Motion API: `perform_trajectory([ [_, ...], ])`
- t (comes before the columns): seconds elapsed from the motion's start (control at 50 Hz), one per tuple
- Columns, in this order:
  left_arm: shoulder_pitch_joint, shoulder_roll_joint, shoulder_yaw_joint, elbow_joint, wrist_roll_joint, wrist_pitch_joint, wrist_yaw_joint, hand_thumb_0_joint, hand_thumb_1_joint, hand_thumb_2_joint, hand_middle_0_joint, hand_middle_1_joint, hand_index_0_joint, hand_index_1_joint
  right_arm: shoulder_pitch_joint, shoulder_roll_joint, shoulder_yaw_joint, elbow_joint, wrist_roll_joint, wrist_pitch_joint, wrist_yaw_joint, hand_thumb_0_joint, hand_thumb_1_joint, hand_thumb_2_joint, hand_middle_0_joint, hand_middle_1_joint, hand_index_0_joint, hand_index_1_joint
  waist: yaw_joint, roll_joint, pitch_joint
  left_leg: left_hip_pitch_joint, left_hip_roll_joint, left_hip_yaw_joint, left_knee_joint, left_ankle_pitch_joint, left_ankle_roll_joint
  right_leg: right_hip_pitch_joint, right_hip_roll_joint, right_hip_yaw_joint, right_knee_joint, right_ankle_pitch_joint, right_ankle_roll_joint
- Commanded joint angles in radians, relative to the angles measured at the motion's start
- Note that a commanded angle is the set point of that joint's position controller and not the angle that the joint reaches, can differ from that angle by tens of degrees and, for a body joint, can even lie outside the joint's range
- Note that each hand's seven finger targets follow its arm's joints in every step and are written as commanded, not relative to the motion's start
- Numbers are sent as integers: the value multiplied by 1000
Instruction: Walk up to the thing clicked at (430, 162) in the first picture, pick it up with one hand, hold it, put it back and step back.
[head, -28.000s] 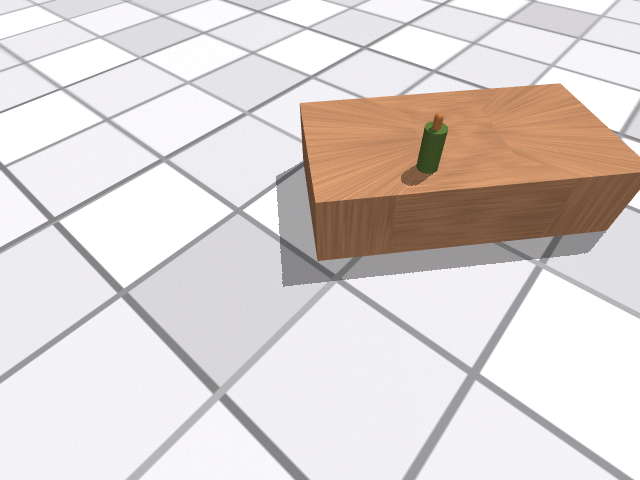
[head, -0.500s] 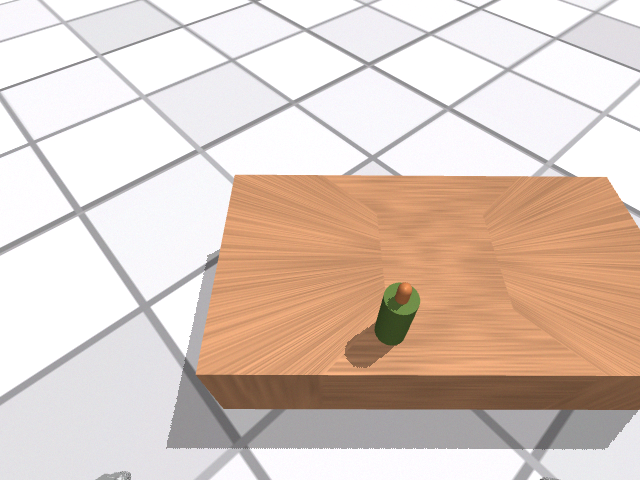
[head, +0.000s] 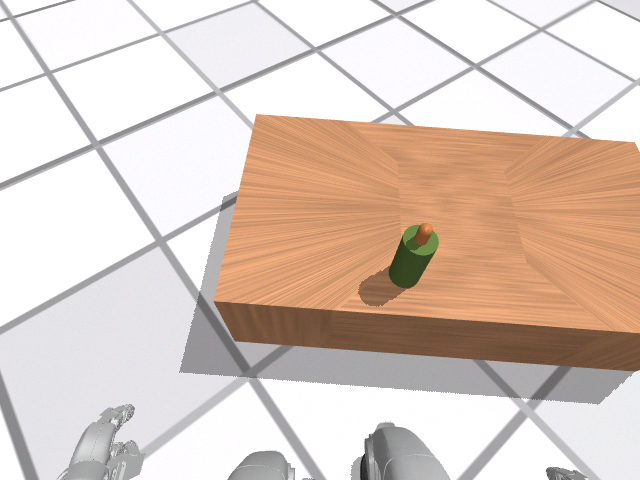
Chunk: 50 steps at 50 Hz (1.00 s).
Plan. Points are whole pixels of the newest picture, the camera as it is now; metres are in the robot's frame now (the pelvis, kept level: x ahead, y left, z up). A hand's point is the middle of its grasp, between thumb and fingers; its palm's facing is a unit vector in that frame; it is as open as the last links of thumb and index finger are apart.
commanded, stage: step back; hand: right
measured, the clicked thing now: (414, 252) +0.57 -0.20 -0.31
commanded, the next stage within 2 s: none
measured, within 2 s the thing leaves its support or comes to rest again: neither
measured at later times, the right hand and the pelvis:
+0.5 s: hand out of the picture -0.02 -0.28 -0.14, palm faces +0.06 +0.93 -0.37, open 7.4 cm; pelvis -0.11 +0.00 +0.01, yaw -5 degrees
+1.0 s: hand out of the picture -0.15 -0.26 -0.12, palm faces +0.06 +0.91 -0.42, open 7.4 cm; pelvis -0.26 +0.01 +0.00, yaw -8 degrees
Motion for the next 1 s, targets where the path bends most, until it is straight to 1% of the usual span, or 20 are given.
perform_trajectory([
  [0.0, 51, 162, 62, -59, -22, -19, 16, 0, 900, 900, -200, -300, -200, -300, -70, -275, -64, -102, -8, -31, -37, 0, -900, -900, 200, 300, 200, 300, 24, 178, -242, 140, 271, -234, -235, 716, 203, -95, 100, 145, 387, -62, -23],
  [0.16, 85, 145, 62, -88, -3, -39, 1, 0, 900, 900, -200, -300, -200, -300, 17, -256, -66, -139, 3, -26, -49, 0, -900, -900, 200, 300, 200, 300, -29, 193, -247, 237, 283, -190, -170, 700, 238, -20, 45, 37, 60, -22, 32],
  [0.26, 228, 133, 65, -20, 7, -58, -6, 0, 900, 900, -200, -300, -200, -300, -53, -268, -68, -172, 21, -9, -34, 0, -900, -900, 200, 300, 200, 300, 36, 198, -320, 111, 237, -141, -79, 464, 154, 259, 19, -65, -437, 268, -14],
  [0.28, 235, 168, 74, -23, 19, -67, -3, 0, 900, 900, -200, -300, -200, -300, -50, -237, -56, -172, 30, -7, -32, 0, -900, -900, 200, 300, 200, 300, 41, 148, -320, 9, 206, -123, -38, 349, 102, 333, -29, 19, -476, 356, -33],
  [0.3, 218, 256, 97, -39, 31, -76, -3, 0, 900, 900, -200, -300, -200, -300, -38, -192, -42, -187, 35, -6, -28, 0, -900, -900, 200, 300, 200, 300, 25, -86, -281, -203, 64, -71, 117, 122, 27, 374, -205, 319, -506, 400, -98],
  [0.32, 153, 340, 111, -66, 21, -71, -7, 0, 900, 900, -200, -300, -200, -300, -91, -184, -45, -188, 37, 1, -41, 0, -900, -900, 200, 300, 200, 300, 65, -232, -221, -217, -72, -58, 353, -240, -14, 203, -402, 503, -547, 553, -297],
  [0.34, 102, 326, 110, -101, 25, -78, -4, 0, 900, 900, -200, -300, -200, -300, -67, -221, -62, -168, 34, 7, -47, 0, -900, -900, 200, 300, 200, 300, 46, -169, -175, -185, -53, -171, 529, -264, -24, 96, -432, 525, -545, 591, -323],
  [0.38, 35, 232, 83, -114, 7, -72, 2, 0, 900, 900, -200, -300, -200, -300, 5, -221, -56, -131, 48, -2, -46, 0, -900, -900, 200, 300, 200, 300, -16, -32, -168, -198, -98, -188, 567, -142, -27, 144, -264, 245, -450, 705, -228],
  [0.4, 14, 224, 86, -124, 14, -66, 4, 0, 900, 900, -200, -300, -200, -300, 22, -217, -52, -128, 49, -6, -47, 0, -900, -900, 200, 300, 200, 300, -17, -79, -180, -189, -108, -149, 584, -129, -33, 147, -253, 195, -445, 701, -218],
  [0.52, 135, 209, 79, -129, 23, -52, 16, 0, 900, 900, -200, -300, -200, -300, 1, -199, -40, -150, 25, -23, -45, 0, -900, -900, 200, 300, 200, 300, 68, -153, -259, -212, -30, -68, 161, -161, -48, 432, -260, 191, -343, 789, -214],
  [0.56, 116, 218, 75, -133, 12, -43, 11, 0, 900, 900, -200, -300, -200, -300, 39, -197, -48, -130, 17, -28, -42, 0, -900, -900, 200, 300, 200, 300, 53, -170, -289, -126, -23, -8, 19, -112, -32, 412, -252, 175, -305, 800, -199],
  [0.6, 73, 227, 69, -150, -2, -32, 3, 0, 900, 900, -200, -300, -200, -300, 119, -196, -57, -99, 12, -38, -37, 0, -900, -900, 200, 300, 200, 300, -1, -134, -311, 33, -12, 21, -239, 158, -15, 317, -210, 137, -229, 724, -143],
  [0.62, 78, 193, 59, -166, -4, -27, 1, 0, 900, 900, -200, -300, -200, -300, 110, -234, -71, -108, -3, -44, -38, 0, -900, -900, 200, 300, 200, 300, 2, -55, -308, 99, 77, -121, -269, 280, 21, 195, -154, 118, -179, 558, -86],
  [0.64, 93, 148, 47, -169, -8, -26, -1, 0, 900, 900, -200, -300, -200, -300, 75, -328, -91, -124, -10, -44, -34, 0, -900, -900, 200, 300, 200, 300, 9, 183, -296, 172, 292, -402, -305, 405, 127, -9, 10, 33, -13, 226, -29],
  [0.66, 4, 180, 70, -175, -10, -24, 15, 0, 900, 900, -200, -300, -200, -300, 63, -390, -99, -138, -3, -43, -26, 0, -900, -900, 200, 300, 200, 300, -49, 265, -278, 30, 409, -505, -325, 571, 263, 13, 89, 65, 192, -175, -10],
  [0.68, -5, 188, 73, -157, -3, -21, 21, 0, 900, 900, -200, -300, -200, -300, 50, -362, -98, -127, -5, -45, -32, 0, -900, -900, 200, 300, 200, 300, -39, 206, -239, -21, 409, -480, -325, 553, 278, 12, 91, 149, 329, -161, -18],
  [0.74, 114, 182, 74, -103, -14, -19, 11, 0, 900, 900, -200, -300, -200, -300, -57, -268, -67, -152, -7, -45, -44, 0, -900, -900, 200, 300, 200, 300, 43, 168, -177, 5, 270, -238, -273, 564, 195, -51, 100, 149, 436, -29, -12],
  [0.86, 107, 162, 71, -108, 3, -28, -7, 0, 900, 900, -200, -300, -200, -300, 36, -245, -69, -155, 2, -44, -47, 0, -900, -900, 200, 300, 200, 300, -25, 195, -240, 225, 270, -204, -223, 604, 232, -49, 61, 72, 183, -33, 46],
  [0.92, 144, 154, 66, -94, 4, -31, -10, 0, 900, 900, -200, -300, -200, -300, 22, -270, -74, -178, -3, -33, -43, 0, -900, -900, 200, 300, 200, 300, -17, 232, -297, 211, 291, -205, -203, 577, 233, 46, 22, 11, 7, -23, 34],
  [0.98, 233, 154, 67, -43, 5, -38, -19, 0, 900, 900, -200, -300, -200, -300, -29, -297, -76, -193, 5, -16, -39, 0, -900, -900, 200, 300, 200, 300, 27, 243, -333, 99, 251, -154, -155, 461, 167, 229, 7, -52, -321, 130, -6],
])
